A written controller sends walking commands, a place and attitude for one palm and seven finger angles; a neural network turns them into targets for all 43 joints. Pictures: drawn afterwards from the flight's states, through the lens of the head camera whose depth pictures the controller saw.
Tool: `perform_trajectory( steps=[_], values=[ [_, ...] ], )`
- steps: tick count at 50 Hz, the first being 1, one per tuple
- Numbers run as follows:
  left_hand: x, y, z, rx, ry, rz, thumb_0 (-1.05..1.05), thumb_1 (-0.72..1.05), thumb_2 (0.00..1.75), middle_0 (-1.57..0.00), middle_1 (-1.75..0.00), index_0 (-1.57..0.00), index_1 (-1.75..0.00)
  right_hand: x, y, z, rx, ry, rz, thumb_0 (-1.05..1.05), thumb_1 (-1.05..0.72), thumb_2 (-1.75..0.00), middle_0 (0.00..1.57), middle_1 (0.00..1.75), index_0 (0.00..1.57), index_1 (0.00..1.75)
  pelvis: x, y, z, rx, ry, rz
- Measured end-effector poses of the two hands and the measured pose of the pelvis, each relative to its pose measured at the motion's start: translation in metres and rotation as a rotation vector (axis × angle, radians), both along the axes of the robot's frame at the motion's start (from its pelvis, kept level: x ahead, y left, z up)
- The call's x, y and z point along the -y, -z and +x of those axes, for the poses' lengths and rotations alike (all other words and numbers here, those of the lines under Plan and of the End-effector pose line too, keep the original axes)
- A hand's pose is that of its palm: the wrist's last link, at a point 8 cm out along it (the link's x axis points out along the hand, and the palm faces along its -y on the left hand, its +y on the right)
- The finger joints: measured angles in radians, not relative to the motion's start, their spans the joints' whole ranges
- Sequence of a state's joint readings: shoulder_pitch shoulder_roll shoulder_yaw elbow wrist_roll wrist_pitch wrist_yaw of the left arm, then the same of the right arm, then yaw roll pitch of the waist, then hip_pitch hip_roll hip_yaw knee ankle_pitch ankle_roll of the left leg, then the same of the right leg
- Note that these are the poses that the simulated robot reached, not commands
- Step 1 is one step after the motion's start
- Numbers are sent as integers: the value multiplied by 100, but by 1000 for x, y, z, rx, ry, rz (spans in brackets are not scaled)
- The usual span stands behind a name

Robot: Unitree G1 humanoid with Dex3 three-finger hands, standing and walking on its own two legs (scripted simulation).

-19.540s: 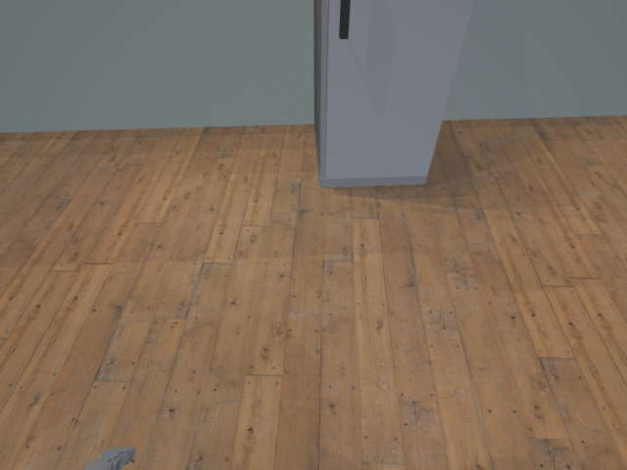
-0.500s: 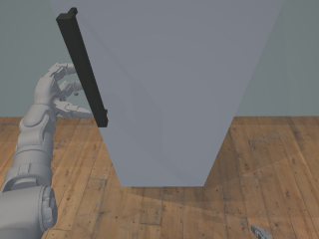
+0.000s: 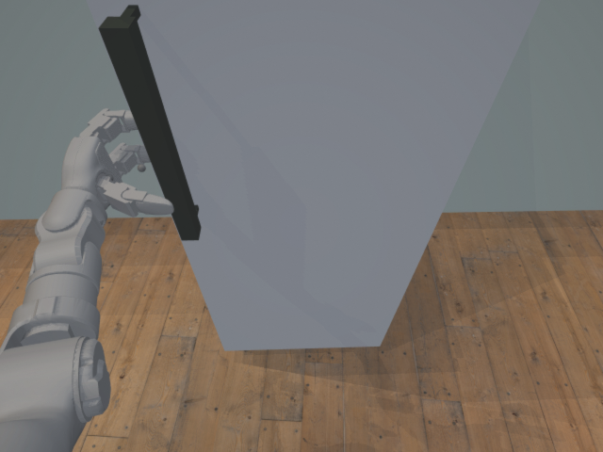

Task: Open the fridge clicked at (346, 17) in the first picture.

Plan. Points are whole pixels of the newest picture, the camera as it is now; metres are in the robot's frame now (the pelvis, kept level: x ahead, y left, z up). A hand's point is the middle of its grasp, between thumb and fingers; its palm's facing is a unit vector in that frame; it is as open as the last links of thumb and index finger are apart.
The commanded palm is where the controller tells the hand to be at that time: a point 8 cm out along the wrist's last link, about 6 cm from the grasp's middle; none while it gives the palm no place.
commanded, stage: slide the fingers in behind the handle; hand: left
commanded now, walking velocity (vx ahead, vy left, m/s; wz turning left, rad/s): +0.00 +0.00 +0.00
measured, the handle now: (167, 145) +0.48 +0.19 +0.16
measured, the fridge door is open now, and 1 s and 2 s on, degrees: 0 0 0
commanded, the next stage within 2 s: grip the handle and tug to test in 1.72 s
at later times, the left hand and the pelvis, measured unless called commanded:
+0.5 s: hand (152, 174) +0.43 +0.20 +0.15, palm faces +0.02 -1.00 +0.01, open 13.9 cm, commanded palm +0.40 +0.25 +0.15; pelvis +0.00 +0.00 +0.00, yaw +1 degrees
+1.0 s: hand (174, 174) +0.43 +0.17 +0.15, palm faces +0.03 -1.00 +0.00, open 13.9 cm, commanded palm +0.40 +0.22 +0.15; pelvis +0.00 -0.01 +0.00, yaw +0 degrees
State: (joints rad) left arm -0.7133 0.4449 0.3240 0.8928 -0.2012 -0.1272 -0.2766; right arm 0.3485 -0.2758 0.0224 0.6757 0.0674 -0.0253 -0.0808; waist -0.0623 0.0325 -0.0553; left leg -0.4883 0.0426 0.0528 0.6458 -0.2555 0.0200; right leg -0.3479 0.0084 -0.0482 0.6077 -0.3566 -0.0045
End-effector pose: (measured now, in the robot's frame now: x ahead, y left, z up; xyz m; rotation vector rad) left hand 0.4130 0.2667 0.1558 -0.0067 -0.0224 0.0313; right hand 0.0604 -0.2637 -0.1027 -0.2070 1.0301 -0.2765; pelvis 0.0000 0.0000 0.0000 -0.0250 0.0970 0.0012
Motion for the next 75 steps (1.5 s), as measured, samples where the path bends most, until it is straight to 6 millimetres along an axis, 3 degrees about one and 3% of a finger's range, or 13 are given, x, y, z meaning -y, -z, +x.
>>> perform_trajectory(
  steps=[15, 26, 32, 42, 52, 75],
  values=[
    [-2, 4, -10, 4, -13, 2, -1, -50, 30, -31, -120, -31, -121, -6, -7, 17, 65, -21, 0, 1, -90, -90, 20, 30, 21, 30, -4, 0, -3, 10, 2, -3],
    [19, 2, -9, -4, 11, 3, -1, -50, 30, -30, -120, -30, -120, -9, -6, 29, 87, -46, 11, 1, -90, -90, 20, 30, 21, 30, -3, 0, -3, 15, -9, -2],
    [34, 1, -5, 0, 9, -10, -1, -50, 30, -30, -120, -30, -120, -8, -5, 29, 91, -43, 29, 1, -90, -90, 20, 30, 21, 30, 1, -1, -1, 17, -1, 4],
    [33, 2, -8, -4, -17, 12, -1, -50, 30, -30, -120, -30, -120, 2, -3, 23, 70, -19, 32, 1, -90, -90, 20, 30, 21, 30, 9, -2, 3, 26, 4, 8],
    [47, 2, -8, -12, 7, 3, -1, -50, 30, -30, -120, -30, -120, 11, -3, 30, 71, -25, 22, 1, -90, -90, 20, 30, 20, 30, 14, -3, 4, 27, -4, 11],
    [49, 3, -8, -12, -8, 5, -1, -50, 30, -30, -120, -29, -120, 1, -3, 40, 83, -52, 37, 1, -90, -90, 20, 30, 20, 30, 11, -3, 3, 30, -11, 9]
  ],
)
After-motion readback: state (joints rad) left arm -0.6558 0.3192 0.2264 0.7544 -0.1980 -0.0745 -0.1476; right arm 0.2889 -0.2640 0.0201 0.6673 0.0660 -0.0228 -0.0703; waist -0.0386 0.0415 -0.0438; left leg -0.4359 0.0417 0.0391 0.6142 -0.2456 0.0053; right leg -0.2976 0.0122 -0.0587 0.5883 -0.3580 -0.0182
